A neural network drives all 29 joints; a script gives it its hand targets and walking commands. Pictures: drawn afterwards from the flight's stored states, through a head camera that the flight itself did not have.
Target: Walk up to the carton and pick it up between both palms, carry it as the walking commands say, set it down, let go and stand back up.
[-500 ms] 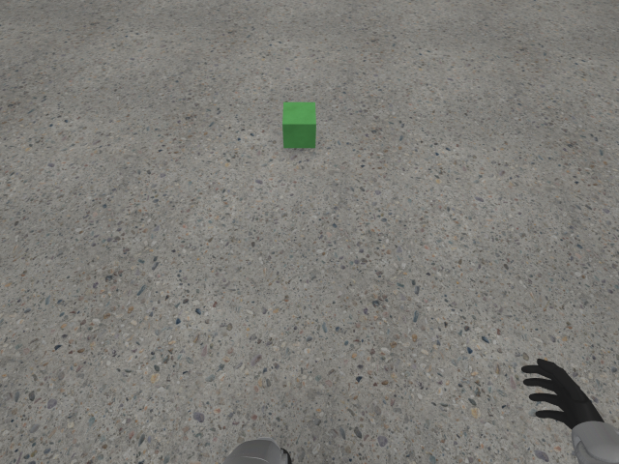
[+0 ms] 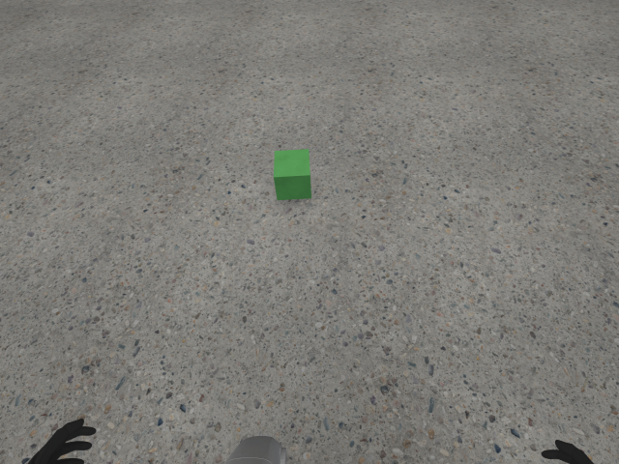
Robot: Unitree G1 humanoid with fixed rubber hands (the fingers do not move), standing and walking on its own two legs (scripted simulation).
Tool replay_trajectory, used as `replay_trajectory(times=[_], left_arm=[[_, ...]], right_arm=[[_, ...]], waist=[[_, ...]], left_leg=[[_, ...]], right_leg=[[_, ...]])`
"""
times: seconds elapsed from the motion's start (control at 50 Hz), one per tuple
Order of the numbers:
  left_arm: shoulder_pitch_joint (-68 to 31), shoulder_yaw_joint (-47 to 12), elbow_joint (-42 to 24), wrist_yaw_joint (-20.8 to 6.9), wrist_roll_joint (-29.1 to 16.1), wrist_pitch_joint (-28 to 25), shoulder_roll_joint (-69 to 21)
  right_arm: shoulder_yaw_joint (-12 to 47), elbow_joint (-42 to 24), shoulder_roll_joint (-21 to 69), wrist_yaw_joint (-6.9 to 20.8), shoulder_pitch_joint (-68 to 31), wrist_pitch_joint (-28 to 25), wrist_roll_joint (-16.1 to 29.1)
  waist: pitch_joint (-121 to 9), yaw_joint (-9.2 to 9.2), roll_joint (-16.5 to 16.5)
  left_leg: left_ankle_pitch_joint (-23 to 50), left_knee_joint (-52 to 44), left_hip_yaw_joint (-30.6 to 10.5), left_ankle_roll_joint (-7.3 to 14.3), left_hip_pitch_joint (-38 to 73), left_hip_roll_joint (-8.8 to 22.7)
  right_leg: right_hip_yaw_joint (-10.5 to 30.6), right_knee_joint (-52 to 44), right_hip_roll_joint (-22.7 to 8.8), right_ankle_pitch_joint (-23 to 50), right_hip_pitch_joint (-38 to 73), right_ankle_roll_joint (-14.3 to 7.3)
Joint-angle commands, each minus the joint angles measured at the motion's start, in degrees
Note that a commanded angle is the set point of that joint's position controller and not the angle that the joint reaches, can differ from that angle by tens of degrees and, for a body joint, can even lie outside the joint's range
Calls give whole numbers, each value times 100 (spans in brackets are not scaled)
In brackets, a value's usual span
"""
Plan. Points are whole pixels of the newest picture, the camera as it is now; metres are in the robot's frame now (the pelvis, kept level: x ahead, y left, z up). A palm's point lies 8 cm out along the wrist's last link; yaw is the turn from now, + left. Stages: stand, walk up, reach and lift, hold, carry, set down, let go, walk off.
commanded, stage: walk up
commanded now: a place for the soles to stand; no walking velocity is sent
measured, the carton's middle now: (293, 174) +1.37 +0.16 -0.69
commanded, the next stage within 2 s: none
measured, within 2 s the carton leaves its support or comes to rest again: neither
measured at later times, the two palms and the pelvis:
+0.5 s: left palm (96, 312) +0.35 +0.39 -0.09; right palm (523, 331) +0.31 -0.29 -0.05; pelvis +0.25 +0.07 +0.01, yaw -2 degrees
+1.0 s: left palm (95, 234) +0.52 +0.46 -0.09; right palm (453, 203) +0.58 -0.25 -0.07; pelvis +0.46 +0.10 -0.02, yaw -2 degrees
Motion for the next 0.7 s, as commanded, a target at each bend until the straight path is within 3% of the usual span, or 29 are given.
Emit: replay_trajectory(times=[0.0, 0.08, 0.14, 0.18, 0.2, 0.22, 0.24, 0.26, 0.28, 0.3, 0.32, 0.34, 0.4, 0.5, 0.54, 0.56, 0.58, 0.6, 0.62, 0.64, 0.66, 0.68], left_arm=[[325, 404, -164, -11, 22, -96, 1495], [238, 399, -210, -55, -21, -82, 1534], [238, 367, -192, -43, -27, -20, 1572], [334, 259, -196, -16, -23, 11, 1425], [549, 138, -196, 8, -35, 36, 1190], [689, 26, -350, 29, -155, 40, 750], [573, 99, -333, 90, -64, 65, 1011], [537, 142, -214, 131, -77, 104, 1293], [622, 129, -82, 107, -127, 95, 1258], [739, 127, -21, 81, -137, 96, 1175], [878, 119, 47, 42, -103, 104, 1123], [920, 119, 95, -9, -67, 122, 1058], [425, 143, -42, -96, 16, 167, 909], [-92, 210, -50, -199, 19, 145, 777], [-23, 243, -15, -196, 22, 126, 780], [155, 276, 23, -161, 42, 96, 863], [655, 354, 117, -87, 43, 60, 1030], [1463, 489, 178, 16, 67, 14, 1398], [1463, 585, 25, 76, -20, 7, 1994], [1127, 533, -168, 69, -109, 34, 1834], [929, 466, -221, 81, -110, 50, 1608], [697, 420, -259, 103, -98, 52, 1471]], right_arm=[[-224, -329, -811, 138, -139, -42, -72], [-277, -410, -789, 247, -695, -43, -30], [-326, -414, -821, 289, -845, -49, 21], [-406, -286, -1006, 228, -392, -73, -12], [-475, -108, -1182, 144, 278, -122, -77], [-617, -176, -1745, 11, 874, -170, -143], [-667, -224, -2043, -57, 767, -183, 43], [-609, -287, -1802, -91, 436, -176, 120], [-529, -318, -1524, -120, 242, -168, 131], [-443, -381, -1334, -124, 48, -171, 123], [-385, -380, -1204, -123, -128, -188, 109], [-370, -391, -1174, -115, -135, -200, 67], [-413, -425, -1221, -92, 38, -237, 33], [-432, -580, -1219, -60, -12, -205, 17], [-419, -591, -1253, -60, -48, -155, 11], [-372, -578, -1166, -72, 3, -136, -3], [-301, -599, -1036, -96, 56, -143, -9], [-183, -714, -732, -128, 155, -179, -6], [-168, -766, -675, -166, 453, -146, 79], [-311, -642, -1174, -250, 402, -57, 93], [-337, -626, -1229, -253, 230, -57, 89], [-309, -582, -1153, -234, 243, -64, 79]], waist=[[-34, 122, -1157], [80, 89, -1143], [103, 17, -1133], [-145, -219, -785], [-652, -473, -111], [-1215, -783, 1281], [-1082, -753, 1068], [-707, -546, 255], [-429, -376, 174], [-203, -240, 309], [-136, -133, 451], [-170, -134, 512], [-55, -256, 486], [145, -253, 385], [153, -95, 243], [62, 61, 26], [-228, 375, -342], [-849, 783, -1413], [-1104, 681, -1971], [-896, 506, -1052], [-567, 480, -892], [-329, 319, -879]], left_leg=[[313, -958, 58, -49, -361, 310], [1369, -2049, 323, -29, 186, 225], [1342, -2457, 508, 58, 784, 75], [844, -2639, 561, 210, 1736, -109], [299, -2874, 344, 358, 2741, -135], [-1266, -3637, -2160, 909, 3968, 1372], [-1710, -4477, -3679, 1353, 3750, 2097], [-1336, -4272, -3071, 1439, 3241, 2052], [-674, -4200, -2309, 1345, 2784, 1724], [-149, -4252, -1611, 1234, 2374, 1425], [354, -4248, -1027, 1177, 2029, 1248], [765, -4189, -709, 1240, 1859, 1128], [599, -4272, -438, 1398, 1775, 1137], [163, -4209, -134, 1163, 1438, 981], [453, -3847, -27, 1095, 1247, 1015], [816, -3317, 138, 988, 1094, 930], [1598, -2310, 395, 802, 769, 714], [1367, -401, 778, 533, 89, 305], [-793, 736, 473, 266, -1289, -438], [-833, 1240, -339, 297, -1353, -162], [-511, 1280, -441, 255, -1376, -59], [-320, 932, -481, 178, -1320, 131]], right_leg=[[1345, -1861, -1386, -845, 184, -1154], [984, -1914, -1274, -1085, 40, -855], [893, -1663, -1363, -1188, -47, -763], [597, -676, -1194, -372, -248, -640], [214, 767, -812, 324, -471, -508], [-73, 2971, -169, -316, -1891, -139], [748, 3719, 178, -1451, -2776, 18], [1273, 3968, -141, -1042, -2757, 16], [1265, 3768, -288, -704, -2557, 27], [1222, 3364, -459, -583, -2346, 53], [1138, 2861, -575, -523, -2008, 112], [979, 2526, -525, -525, -1722, 157], [761, 1672, -545, -326, -1525, 162], [389, 557, -253, 485, -766, 70], [256, 262, -52, 532, -177, 24], [279, 58, 57, 388, 339, -56], [465, -196, 128, 68, 1279, -250], [1787, -512, -807, -554, 2355, -606], [4563, -1395, -2313, -1582, 2799, -1374], [4290, -1357, -2334, -1759, 2335, -1526], [3742, -1366, -2150, -1444, 1935, -1554], [3161, -1452, -1982, -1096, 1525, -1453]])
